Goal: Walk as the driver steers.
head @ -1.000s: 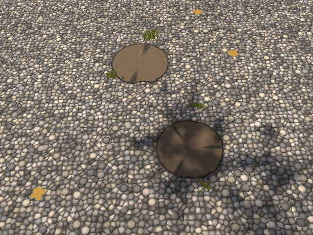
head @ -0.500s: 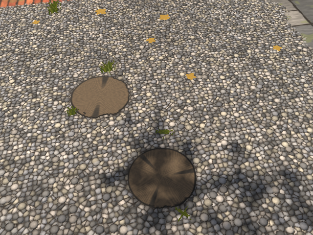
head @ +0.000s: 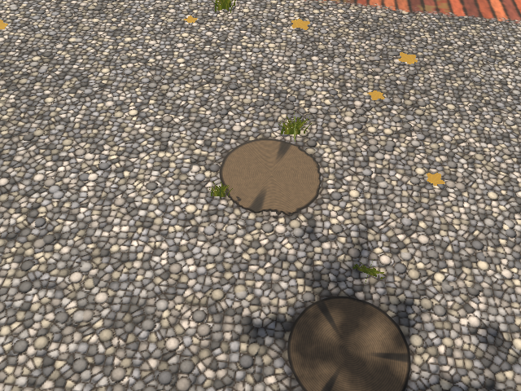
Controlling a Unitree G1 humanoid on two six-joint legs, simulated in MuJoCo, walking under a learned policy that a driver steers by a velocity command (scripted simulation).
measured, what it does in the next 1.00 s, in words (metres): walks ahead: right foot, then left foot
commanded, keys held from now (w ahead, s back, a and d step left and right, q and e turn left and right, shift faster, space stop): w+q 0.10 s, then w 0.12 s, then w+e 0.18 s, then e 0.60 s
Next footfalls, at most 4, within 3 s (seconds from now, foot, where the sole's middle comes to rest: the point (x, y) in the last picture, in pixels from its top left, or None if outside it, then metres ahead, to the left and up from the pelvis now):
0.30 right None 0.37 -0.11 -0.78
0.76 left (211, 366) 0.55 0.10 -0.78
1.20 right None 0.43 -0.13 -0.78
1.72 left None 0.46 0.09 -0.78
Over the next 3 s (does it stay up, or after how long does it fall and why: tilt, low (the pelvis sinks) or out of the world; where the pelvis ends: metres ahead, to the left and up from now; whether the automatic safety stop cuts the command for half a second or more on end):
stays up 0.47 -0.04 -0.01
